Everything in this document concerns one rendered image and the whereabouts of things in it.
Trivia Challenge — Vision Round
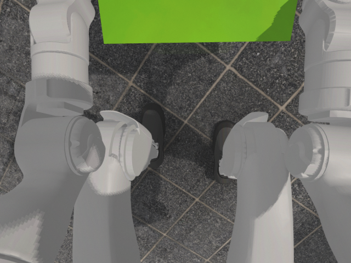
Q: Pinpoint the robot right forearm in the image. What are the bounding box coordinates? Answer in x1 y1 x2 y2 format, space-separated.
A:
298 0 351 127

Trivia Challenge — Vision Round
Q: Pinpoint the right robot shin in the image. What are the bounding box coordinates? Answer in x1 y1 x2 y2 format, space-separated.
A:
219 112 288 179

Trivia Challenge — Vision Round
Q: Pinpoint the robot left forearm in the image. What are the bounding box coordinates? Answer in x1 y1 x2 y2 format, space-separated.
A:
14 0 95 154

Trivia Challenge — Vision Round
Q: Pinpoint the carton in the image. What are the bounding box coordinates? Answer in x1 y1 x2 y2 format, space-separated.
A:
98 0 298 44

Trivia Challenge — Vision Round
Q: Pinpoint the right robot upper arm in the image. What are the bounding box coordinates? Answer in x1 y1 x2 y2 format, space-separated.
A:
284 123 351 263

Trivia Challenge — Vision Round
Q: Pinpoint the robot left foot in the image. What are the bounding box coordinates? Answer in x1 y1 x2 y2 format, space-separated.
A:
141 103 166 168

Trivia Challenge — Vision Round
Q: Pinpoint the left robot upper arm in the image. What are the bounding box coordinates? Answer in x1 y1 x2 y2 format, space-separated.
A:
0 116 106 263

